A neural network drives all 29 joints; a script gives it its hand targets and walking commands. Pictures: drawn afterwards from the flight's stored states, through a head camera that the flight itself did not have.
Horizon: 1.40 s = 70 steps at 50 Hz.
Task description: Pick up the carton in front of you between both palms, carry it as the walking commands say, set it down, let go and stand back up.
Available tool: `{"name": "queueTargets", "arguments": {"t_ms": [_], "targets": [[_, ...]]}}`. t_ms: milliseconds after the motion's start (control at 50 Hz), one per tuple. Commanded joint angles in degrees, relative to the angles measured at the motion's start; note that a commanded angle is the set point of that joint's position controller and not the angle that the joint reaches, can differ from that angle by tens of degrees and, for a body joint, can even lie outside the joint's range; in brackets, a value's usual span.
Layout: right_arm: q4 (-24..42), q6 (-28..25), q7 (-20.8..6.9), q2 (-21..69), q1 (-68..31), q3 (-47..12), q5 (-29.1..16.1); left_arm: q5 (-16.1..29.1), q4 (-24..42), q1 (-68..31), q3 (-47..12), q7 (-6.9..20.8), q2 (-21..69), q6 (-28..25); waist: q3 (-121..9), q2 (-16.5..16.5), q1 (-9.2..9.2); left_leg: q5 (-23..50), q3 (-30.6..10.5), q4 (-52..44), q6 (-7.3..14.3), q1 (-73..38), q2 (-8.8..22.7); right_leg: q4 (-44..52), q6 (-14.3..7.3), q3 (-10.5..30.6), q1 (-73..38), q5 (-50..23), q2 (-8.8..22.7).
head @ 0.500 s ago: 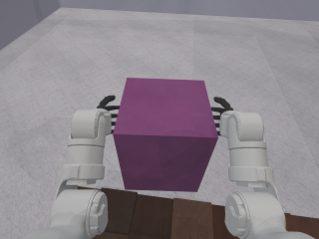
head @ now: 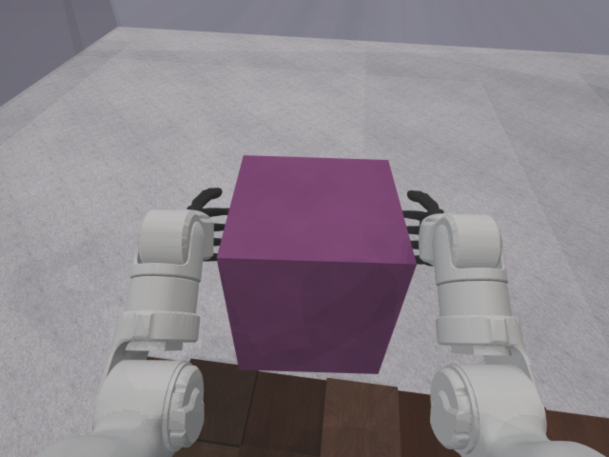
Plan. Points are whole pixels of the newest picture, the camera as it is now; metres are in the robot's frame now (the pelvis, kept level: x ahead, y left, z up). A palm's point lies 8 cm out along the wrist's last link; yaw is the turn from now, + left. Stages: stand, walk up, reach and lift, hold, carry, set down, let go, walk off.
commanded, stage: carry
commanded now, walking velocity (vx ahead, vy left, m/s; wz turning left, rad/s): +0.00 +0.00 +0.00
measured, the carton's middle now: (312, 267) +0.36 +0.00 +0.05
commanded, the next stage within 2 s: none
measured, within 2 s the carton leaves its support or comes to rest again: neither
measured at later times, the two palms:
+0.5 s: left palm (200, 238) +0.34 +0.15 +0.13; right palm (434, 243) +0.34 -0.15 +0.13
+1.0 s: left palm (188, 147) +0.48 +0.19 +0.17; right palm (394, 155) +0.47 -0.11 +0.17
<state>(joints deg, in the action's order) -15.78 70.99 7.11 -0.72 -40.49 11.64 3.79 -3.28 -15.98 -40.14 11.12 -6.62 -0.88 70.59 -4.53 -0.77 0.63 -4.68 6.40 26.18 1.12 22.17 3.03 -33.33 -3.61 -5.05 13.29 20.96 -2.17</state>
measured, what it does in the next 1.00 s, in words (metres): walks ahead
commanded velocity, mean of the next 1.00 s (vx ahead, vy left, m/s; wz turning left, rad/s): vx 0.26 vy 0.00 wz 0.00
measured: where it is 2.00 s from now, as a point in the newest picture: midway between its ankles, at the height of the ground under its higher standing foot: (314, 336)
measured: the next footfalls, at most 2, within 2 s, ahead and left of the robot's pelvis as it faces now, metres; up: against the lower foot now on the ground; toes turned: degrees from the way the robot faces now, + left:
right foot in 1.28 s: +0.44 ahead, -0.07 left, -0.02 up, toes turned -4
left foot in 1.76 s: +0.76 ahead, +0.07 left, -0.05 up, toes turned +6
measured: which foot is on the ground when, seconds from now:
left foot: down 0.00-1.00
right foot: down 0.00-0.82, up 0.84-1.00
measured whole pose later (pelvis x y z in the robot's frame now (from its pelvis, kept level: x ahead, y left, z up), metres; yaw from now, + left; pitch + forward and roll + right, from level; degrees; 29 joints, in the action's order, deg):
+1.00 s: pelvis +0.11 +0.03 +0.01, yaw +1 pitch +4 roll -1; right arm -15.4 76.5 7.5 -0.6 -48.0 14.8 4.3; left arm -2.2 -18.1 -50.8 14.6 -8.2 -3.3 77.2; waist -6.2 0.9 -1.3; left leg -15.8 3.9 25.1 4.4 14.0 -2.0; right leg -54.3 -0.8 -1.9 30.7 19.1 1.1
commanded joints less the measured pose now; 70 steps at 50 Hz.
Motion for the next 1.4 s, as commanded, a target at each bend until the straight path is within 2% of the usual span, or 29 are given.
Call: {"name": "queueTargets", "arguments": {"t_ms": [0,480,520,540,560,580,620,680,720,760,780,800,820,840,860,880,920,960,1060,1160,1200,1220,1240,1260,1280,1300,1320,1360,1380], "targets": [[6.81,-2.04,-13.20,65.04,-42.35,-29.62,-24.31,24.86,7.98,-43.66,-29.51,13.42,65.04,-1.94,-19.99,0.48,-0.04,6.74,-6.21,-0.67,2.14,-13.49,5.71,7.05,-0.29,8.03,0.57,-10.88,8.77],[8.95,-1.69,-13.05,65.13,-42.65,-30.73,-24.52,25.38,9.68,-43.89,-30.49,13.38,65.54,-1.53,-21.74,0.37,-0.01,9.26,-5.90,-0.24,2.44,-13.34,5.96,5.51,-0.39,7.60,-0.19,-13.23,8.72],[10.19,-1.68,-13.01,65.35,-44.15,-31.33,-25.09,25.86,10.95,-45.17,-31.11,13.32,65.41,-1.58,-21.63,0.97,0.19,-0.04,-5.45,-0.71,2.55,-12.43,4.84,7.48,-1.15,8.18,0.39,-3.74,8.39],[11.22,-1.61,-12.90,65.44,-45.52,-31.82,-25.57,26.19,11.94,-46.11,-31.41,13.17,65.14,-1.52,-20.71,2.06,0.48,-8.51,-4.48,0.07,2.29,-10.50,3.86,9.74,-2.04,9.67,0.56,4.81,9.05],[12.36,-1.47,-12.73,65.20,-47.02,-32.28,-26.02,26.56,13.25,-47.34,-31.76,12.95,64.85,-1.38,-19.04,3.73,0.99,-15.12,-2.88,2.55,1.88,-6.74,2.03,13.13,-3.67,13.02,0.02,12.63,10.40],[13.41,-1.28,-12.52,64.85,-48.49,-32.79,-26.46,26.89,14.75,-49.01,-32.05,12.65,64.29,-1.16,-16.37,5.93,1.65,-16.09,-0.29,6.12,1.15,-2.09,-0.17,16.78,-5.37,17.21,-1.28,16.55,12.97],[15.27,-0.57,-12.14,63.70,-50.43,-33.21,-27.31,27.17,16.85,-50.40,-32.33,11.89,62.38,-0.52,-14.26,8.96,2.78,-14.80,-0.62,12.24,1.37,5.78,-0.91,17.87,-8.63,22.28,-6.28,13.05,17.07],[15.75,1.39,-11.20,59.70,-50.65,-31.73,-27.10,27.76,18.77,-51.56,-32.40,10.77,59.22,1.32,-16.00,7.34,4.30,-17.60,-2.15,13.08,2.34,13.64,-1.91,12.94,-10.77,21.54,-17.94,-8.97,17.97],[13.17,3.03,-10.63,57.06,-48.26,-29.60,-25.74,27.71,17.71,-50.65,-31.49,10.30,57.40,2.80,-17.78,7.11,4.33,-16.47,-1.48,8.87,2.08,12.61,-3.50,8.91,-9.63,18.78,-21.33,-15.07,16.80],[9.30,4.40,-10.37,55.51,-45.66,-27.08,-24.01,27.63,15.33,-50.18,-30.19,10.31,56.62,4.14,-19.40,5.73,2.72,-8.42,0.43,-2.22,2.12,1.78,-4.91,3.21,-6.48,12.66,-17.16,-14.26,13.58],[7.25,4.97,-10.41,54.92,-44.99,-25.64,-23.26,27.61,13.60,-49.96,-29.53,10.46,56.88,4.63,-21.28,3.36,0.74,-5.45,-1.59,-5.87,3.35,-11.79,-3.22,-2.01,-3.58,7.72,-8.19,-13.87,10.98],[5.30,5.12,-10.40,53.45,-44.59,-24.30,-21.91,27.93,12.50,-51.99,-28.96,10.83,58.20,5.28,-25.99,-5.49,-1.99,-3.79,-14.13,-2.03,8.78,-29.20,5.29,-11.87,0.63,2.35,6.86,-9.96,5.96],[3.93,5.06,-10.44,53.40,-43.90,-23.27,-21.23,27.95,11.57,-54.01,-28.38,11.27,58.59,5.68,-24.94,-15.50,-4.33,-1.95,-28.93,-3.96,13.53,-38.18,13.36,-20.10,3.13,-0.62,23.31,7.53,0.98],[4.25,5.17,-10.62,54.05,-44.98,-22.51,-21.41,27.73,9.93,-55.39,-27.84,11.52,59.44,5.70,-21.75,-11.54,-4.78,-1.95,-33.94,-5.03,15.11,-39.25,15.83,-24.55,2.48,3.08,31.33,13.77,0.93],[4.92,5.17,-10.87,55.40,-47.45,-22.68,-22.00,27.27,7.91,-55.49,-27.03,11.65,60.44,5.69,-19.81,-4.73,-4.87,-0.54,-32.22,-4.61,14.76,-37.05,15.61,-24.97,1.90,4.75,32.54,12.00,2.66],[5.95,5.04,-11.13,56.52,-49.92,-23.26,-22.81,26.80,5.90,-54.48,-26.22,11.74,61.47,5.61,-18.80,-2.24,-4.62,1.16,-29.69,-5.33,13.59,-34.66,14.89,-23.72,1.65,4.97,32.28,8.52,3.66],[7.15,4.60,-11.75,59.02,-52.44,-23.87,-24.14,25.62,2.81,-51.68,-24.58,11.75,63.33,5.38,-18.71,-4.41,-3.81,3.67,-23.22,-7.16,10.60,-32.70,11.26,-21.57,2.15,4.90,30.61,-1.40,4.44],[6.10,3.95,-12.49,61.18,-51.44,-23.36,-24.06,24.39,0.58,-49.31,-23.43,11.75,65.11,4.89,-19.98,-7.45,-3.44,6.80,-19.52,-7.57,9.96,-32.28,9.45,-22.04,3.16,3.70,29.75,-5.18,4.21],[5.17,1.09,-14.49,66.93,-50.46,-25.63,-25.40,21.48,-0.39,-46.03,-23.12,11.95,67.83,1.98,-15.99,-4.83,-4.48,6.24,-16.91,-8.67,10.23,-30.50,8.38,-13.24,3.96,2.91,32.00,-11.84,4.97],[11.50,-1.77,-14.13,69.16,-52.09,-31.13,-28.45,21.21,5.99,-46.08,-26.15,11.40,67.24,-0.20,-13.33,-6.32,-4.71,13.35,-12.49,-8.36,8.01,-25.52,7.14,0.20,1.63,-0.23,20.78,-19.28,3.68],[13.74,-2.28,-13.55,68.93,-51.20,-32.95,-28.87,21.62,8.28,-45.35,-27.47,11.24,66.13,-0.33,-15.27,-7.13,-3.22,23.71,-9.30,-3.86,5.93,-25.88,6.33,4.26,0.63,-2.25,12.22,-20.33,2.46],[14.00,-2.36,-13.32,68.72,-49.73,-33.45,-28.72,21.66,8.40,-43.83,-27.76,11.25,65.40,-0.34,-18.28,-6.74,-1.65,30.65,-7.03,2.54,4.14,-26.46,5.23,7.10,0.27,-4.24,5.17,-20.12,1.02],[13.68,-2.30,-13.18,68.42,-47.87,-33.87,-28.55,21.39,7.77,-41.01,-27.70,11.38,64.80,-0.45,-23.07,-4.25,1.22,32.53,-3.56,13.52,2.03,-23.21,3.25,9.21,-0.21,-6.23,-7.37,-21.16,0.05],[13.30,-2.42,-13.14,67.94,-46.75,-34.24,-28.35,20.86,7.34,-38.05,-27.35,11.77,64.09,-0.69,-25.24,-1.34,4.54,24.61,-3.24,24.18,0.76,-16.57,1.64,11.24,0.35,-2.86,-17.48,-25.41,4.31],[12.14,-2.32,-13.14,69.42,-46.07,-34.64,-27.91,20.25,6.66,-37.15,-27.24,12.06,62.67,-0.90,-30.56,8.69,2.15,-9.14,-5.87,35.59,-0.29,2.93,-3.05,4.68,-5.10,16.04,-36.46,-33.04,17.24],[12.32,-2.17,-13.16,69.27,-43.94,-34.21,-27.04,20.59,6.23,-35.82,-28.20,12.19,63.07,-1.73,-34.25,19.23,3.15,-26.21,-6.56,49.48,-1.05,15.71,-7.97,7.05,-12.13,33.53,-43.11,-28.39,23.94],[13.10,-2.51,-12.92,68.81,-44.36,-34.91,-26.74,21.65,8.35,-36.36,-29.49,12.58,64.59,-2.14,-33.34,14.71,2.83,-24.35,-9.38,51.18,0.07,19.08,-4.74,7.45,-10.88,31.47,-41.18,-25.77,22.47],[16.15,-3.47,-12.35,69.56,-45.21,-35.68,-26.54,24.63,15.93,-42.49,-32.28,13.19,67.20,-2.93,-28.17,5.38,2.53,-19.90,-8.82,44.44,0.24,18.65,-2.01,9.44,-7.34,24.18,-32.04,-31.10,19.64],[17.53,-3.79,-11.88,69.56,-44.61,-36.01,-26.25,26.15,18.92,-44.81,-33.89,13.36,68.08,-3.22,-27.39,5.00,2.23,-18.16,-8.48,40.25,0.16,17.72,-1.16,10.61,-6.69,21.48,-29.22,-31.26,18.63]]}}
